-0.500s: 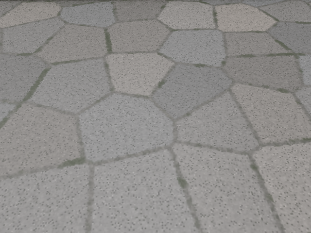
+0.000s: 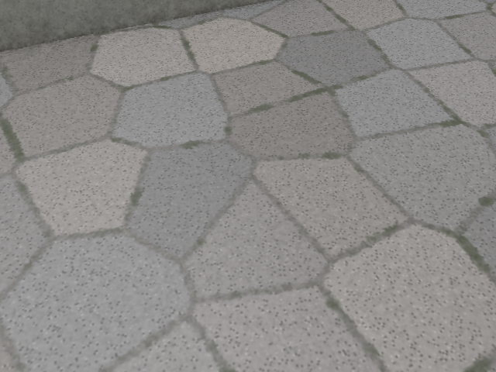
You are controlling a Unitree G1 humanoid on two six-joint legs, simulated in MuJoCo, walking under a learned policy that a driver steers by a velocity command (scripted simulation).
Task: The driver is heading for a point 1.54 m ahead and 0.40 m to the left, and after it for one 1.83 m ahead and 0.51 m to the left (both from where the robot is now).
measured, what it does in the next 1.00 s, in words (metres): walks ahead: right foot, then left foot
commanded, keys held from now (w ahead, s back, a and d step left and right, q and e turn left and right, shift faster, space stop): w+e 0.20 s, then w+q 0.80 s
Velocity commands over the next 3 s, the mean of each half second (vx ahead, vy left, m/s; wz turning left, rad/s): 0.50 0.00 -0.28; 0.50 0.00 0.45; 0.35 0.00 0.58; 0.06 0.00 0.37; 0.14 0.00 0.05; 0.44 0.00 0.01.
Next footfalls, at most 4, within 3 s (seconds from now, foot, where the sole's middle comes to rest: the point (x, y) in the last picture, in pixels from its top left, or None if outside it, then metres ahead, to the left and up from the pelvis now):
0.28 right None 0.27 -0.17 -0.78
0.80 left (222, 357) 0.60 0.07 -0.78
1.28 right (260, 261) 0.91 -0.05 -0.78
1.72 left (181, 297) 0.79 0.19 -0.78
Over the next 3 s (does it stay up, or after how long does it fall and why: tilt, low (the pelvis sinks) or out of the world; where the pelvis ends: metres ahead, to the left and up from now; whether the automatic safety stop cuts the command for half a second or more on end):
stays up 1.06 0.20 -0.02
